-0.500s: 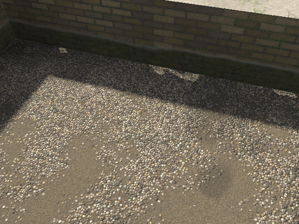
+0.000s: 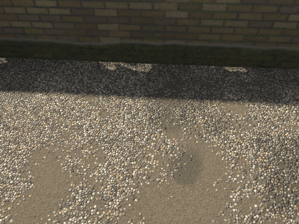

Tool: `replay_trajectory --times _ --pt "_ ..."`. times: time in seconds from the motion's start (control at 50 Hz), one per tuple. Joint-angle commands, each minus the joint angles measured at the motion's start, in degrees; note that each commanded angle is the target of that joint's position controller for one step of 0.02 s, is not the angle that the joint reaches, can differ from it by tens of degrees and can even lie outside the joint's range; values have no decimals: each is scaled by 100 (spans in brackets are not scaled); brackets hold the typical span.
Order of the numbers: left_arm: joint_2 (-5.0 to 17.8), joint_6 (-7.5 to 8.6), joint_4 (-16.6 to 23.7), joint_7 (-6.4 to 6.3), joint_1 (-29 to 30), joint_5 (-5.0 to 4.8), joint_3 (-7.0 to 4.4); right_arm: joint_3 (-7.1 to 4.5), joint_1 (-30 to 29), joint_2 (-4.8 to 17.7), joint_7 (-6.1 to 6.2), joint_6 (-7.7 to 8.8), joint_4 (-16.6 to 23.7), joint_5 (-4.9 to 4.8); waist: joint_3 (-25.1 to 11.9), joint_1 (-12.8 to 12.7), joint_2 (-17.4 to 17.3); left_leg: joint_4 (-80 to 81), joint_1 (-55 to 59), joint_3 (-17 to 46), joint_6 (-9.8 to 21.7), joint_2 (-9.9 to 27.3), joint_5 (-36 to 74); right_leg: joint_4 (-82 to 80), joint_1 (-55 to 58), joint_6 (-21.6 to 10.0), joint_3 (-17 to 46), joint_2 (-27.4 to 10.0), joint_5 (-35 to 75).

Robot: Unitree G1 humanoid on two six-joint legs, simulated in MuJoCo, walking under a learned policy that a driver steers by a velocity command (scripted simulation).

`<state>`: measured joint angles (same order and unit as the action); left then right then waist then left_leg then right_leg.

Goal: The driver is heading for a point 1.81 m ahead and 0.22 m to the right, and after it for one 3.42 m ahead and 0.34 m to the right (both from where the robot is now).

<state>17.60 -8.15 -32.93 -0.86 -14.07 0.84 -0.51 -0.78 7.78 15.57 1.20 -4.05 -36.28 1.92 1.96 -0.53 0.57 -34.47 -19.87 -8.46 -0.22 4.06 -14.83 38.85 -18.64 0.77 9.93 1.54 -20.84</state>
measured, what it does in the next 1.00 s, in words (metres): steps on the spot, turning right: right foot, then left foot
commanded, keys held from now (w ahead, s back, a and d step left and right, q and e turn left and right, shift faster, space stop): e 0.38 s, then no key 0.62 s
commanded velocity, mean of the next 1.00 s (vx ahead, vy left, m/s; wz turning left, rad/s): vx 0.02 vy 0.00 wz -0.34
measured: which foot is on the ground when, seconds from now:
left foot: down 0.00-0.44, up 0.46-0.78, down 0.80-1.00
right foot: down 0.00-0.16, up 0.18-0.40, down 0.42-1.00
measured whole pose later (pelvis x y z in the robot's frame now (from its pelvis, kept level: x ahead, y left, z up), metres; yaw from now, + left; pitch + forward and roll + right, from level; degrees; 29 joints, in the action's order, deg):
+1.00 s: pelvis -0.01 +0.02 +0.02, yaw -20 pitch -1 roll +0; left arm 12.1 -5.1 -36.6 -0.5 -12.9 1.4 2.1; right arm 3.8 14.1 12.2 -0.4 -3.3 -43.3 1.2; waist -0.1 -0.7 1.1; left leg -22.0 -8.0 2.4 0.4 -0.9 -13.3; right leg 21.3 -12.3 0.5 3.7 0.8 -8.4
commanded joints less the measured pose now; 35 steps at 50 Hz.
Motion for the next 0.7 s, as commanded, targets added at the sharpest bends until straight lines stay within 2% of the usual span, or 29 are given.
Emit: replay_trajectory --times 0.02,0.04,0.06,0.08,0.12,0.14,0.16,0.18,0.2,0.22,0.24,0.28,0.32,0.34,0.36,0.4,0.42,0.44,0.46,0.48,0.5,0.52,0.54,0.58,0.6,0.62,0.64,0.68,0.7 --pt "862 -8 671 32 -16 35 -218 -128 -488 450 5 189 617 71 -437 -169 880 -551 364 126 202 -337 -4 -1349 -418 -1145 1618 -731 1535" --pt "966 -57 721 9 93 23 -252 -104 -402 412 -37 275 626 82 -449 -114 1074 -676 -129 266 170 -433 -302 -1357 47 -1255 1889 -853 1947" --pt "973 -80 796 -24 190 48 -258 -89 -353 447 -85 358 628 76 -554 -141 1207 -793 -453 436 166 -449 -624 -1282 397 -1329 2032 -923 2394" --pt "931 -48 893 -57 318 12 -245 -83 -268 432 -124 394 621 85 -644 -99 1327 -564 -611 639 154 -447 -848 -1168 722 -1275 2030 -889 2565" --pt "786 -31 1051 -103 779 -59 -188 -88 212 546 -163 434 480 106 -1001 128 1028 232 507 771 276 -191 494 -773 299 -928 1735 -711 2333" --pt "543 -15 1110 -101 705 -50 -120 -143 230 790 -183 397 443 164 -1079 4 340 368 1250 974 523 265 1816 -333 -351 -576 1224 -390 1420" --pt "334 15 1066 -66 325 -26 -53 -197 183 967 -179 325 376 203 -1047 -139 -784 642 1707 1559 973 864 2640 277 -1000 -188 570 4 185" --pt "450 86 996 -34 130 -14 -86 -210 255 976 -159 242 356 161 -905 -47 -1260 848 1930 2123 1410 1434 3198 837 -1489 36 179 161 -687" --pt "671 158 952 0 317 -85 -179 -217 426 980 -128 181 378 113 -841 187 -1060 919 1918 2368 1702 1718 3524 1658 -1762 117 -22 119 -1283" --pt "793 192 936 27 449 -158 -259 -228 465 1048 -89 141 380 85 -718 196 -739 1020 1696 2372 1816 1872 3628 2508 -1835 207 -127 35 -1439" --pt "792 202 942 44 510 -250 -311 -227 277 1090 -62 155 369 63 -518 74 -648 1164 1391 2159 1803 1884 3411 2878 -1824 258 -202 -113 -1406" --pt "510 131 894 52 471 -347 -258 -244 -131 1048 -1 138 340 -15 -178 -109 -750 1320 943 1461 1391 1506 2343 2314 -1615 204 -331 -412 -1246" --pt "286 97 874 90 557 -306 -179 -268 -179 1067 11 84 252 11 -226 -32 -763 1303 662 937 1192 1209 1725 1516 -989 37 -757 -385 -942" --pt "286 91 846 117 540 -297 -184 -277 -122 1064 2 61 194 8 -344 16 -806 1239 736 833 1182 1188 1515 1163 -792 -26 -916 -331 -756" --pt "322 104 826 145 510 -291 -204 -295 -68 1085 -7 32 150 -33 -483 65 -799 1152 881 788 1165 1209 1277 782 -665 -91 -1012 -315 -452" --pt "322 143 719 156 260 -287 -250 -318 -142 1125 -7 -2 39 -172 -683 -38 -742 855 843 632 942 1150 452 -499 64 -314 -1281 -124 491" --pt "311 125 704 98 148 -214 -252 -319 65 1130 10 -20 -152 -286 -663 -62 -607 677 769 554 777 1010 -64 -1160 446 -526 -1257 -51 860" --pt "582 127 715 68 -195 -71 -318 -273 -17 990 5 0 -142 -244 -743 -148 227 -378 -144 281 394 644 -692 -1436 1428 -855 -270 -643 2209" --pt "1252 142 764 86 -383 -1 -458 -128 -448 724 26 34 259 -81 -766 -362 1714 -2008 -1469 65 -126 -338 -2241 -2025 1408 -1851 2095 -1915 2038" --pt "1129 261 784 137 -353 31 -421 -260 -796 988 48 71 258 -219 -708 -505 1075 -3249 -1873 1020 -187 -406 -2302 -2155 1092 -2274 2369 -2188 1890" --pt "915 344 716 113 -90 62 -341 -324 -630 1091 53 73 199 -334 -583 -250 738 -3836 -1935 1305 -204 -413 -1999 -2000 765 -2160 1748 -2008 2045" --pt "761 400 699 76 169 29 -303 -351 -270 1064 100 44 3 -304 -556 -30 565 -4034 -1846 1368 -179 -457 -1727 -1924 589 -1899 1201 -1722 2167" --pt "626 421 685 24 397 -55 -256 -378 -10 1066 170 21 -107 -240 -585 85 594 -4049 -1790 1504 -157 -481 -1508 -1839 545 -1716 901 -1607 2418" --pt "352 422 648 -57 491 -9 -120 -354 200 976 233 -14 -192 -200 -758 179 636 -4031 -1380 1536 -135 -622 -1243 -1816 435 -1581 536 -1438 2785" --pt "296 427 595 -86 426 16 -92 -316 198 897 248 -27 -175 -189 -812 175 573 -3809 -1310 1553 -140 -670 -1168 -1810 528 -1590 474 -1427 2753" --pt "290 448 555 -106 383 -28 -101 -279 199 829 276 -42 -163 -191 -819 185 576 -3436 -1242 1551 -161 -637 -1080 -1785 613 -1585 435 -1421 2681" --pt "343 471 548 -106 349 5 -104 -167 65 667 251 -50 -50 -169 -808 139 701 -2866 -1255 1545 -198 -546 -1039 -1844 789 -1486 411 -1363 2160" --pt "234 432 477 -124 188 40 -70 -8 -149 426 135 -49 25 -54 -823 -53 542 -1598 -899 1433 -157 -439 -1135 -1843 904 -1397 449 -1281 1311" --pt "223 437 401 -137 194 39 -66 38 -73 361 55 -21 -37 -68 -803 -36 590 -1039 -432 1393 -115 -384 -1254 -1960 650 -1311 458 -1240 661"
